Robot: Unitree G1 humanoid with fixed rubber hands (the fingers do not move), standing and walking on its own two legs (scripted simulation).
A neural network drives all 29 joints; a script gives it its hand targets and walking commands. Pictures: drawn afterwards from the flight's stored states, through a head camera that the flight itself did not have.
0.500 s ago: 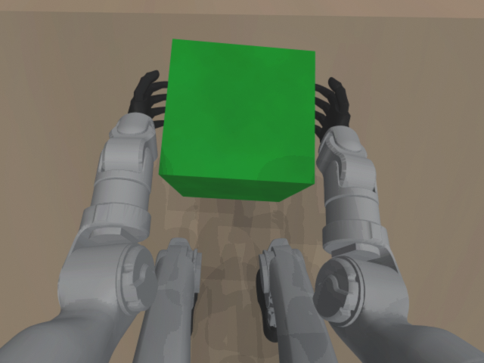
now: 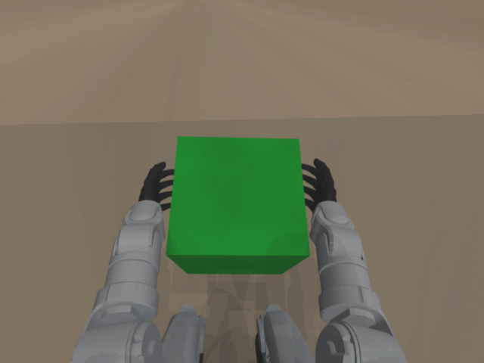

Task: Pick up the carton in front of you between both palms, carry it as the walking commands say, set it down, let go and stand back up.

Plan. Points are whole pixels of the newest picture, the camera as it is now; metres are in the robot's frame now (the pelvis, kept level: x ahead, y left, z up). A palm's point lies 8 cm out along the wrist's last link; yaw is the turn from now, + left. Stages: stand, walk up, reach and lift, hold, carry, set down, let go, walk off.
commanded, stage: reach and lift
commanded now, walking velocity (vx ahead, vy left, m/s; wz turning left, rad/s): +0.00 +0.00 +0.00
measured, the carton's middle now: (236, 214) +0.39 -0.01 -0.10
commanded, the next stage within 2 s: hold in 1.54 s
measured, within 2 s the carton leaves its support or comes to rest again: neither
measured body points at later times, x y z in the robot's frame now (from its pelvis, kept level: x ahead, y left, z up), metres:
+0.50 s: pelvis +0.04 -0.01 +0.10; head +0.03 -0.01 +0.55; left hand +0.35 +0.15 +0.10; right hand +0.36 -0.16 +0.12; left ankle +0.06 +0.12 -0.63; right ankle +0.05 -0.13 -0.63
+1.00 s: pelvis +0.03 +0.00 +0.11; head +0.01 +0.00 +0.56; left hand +0.34 +0.15 +0.13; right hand +0.35 -0.15 +0.14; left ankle +0.06 +0.12 -0.63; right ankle +0.05 -0.13 -0.63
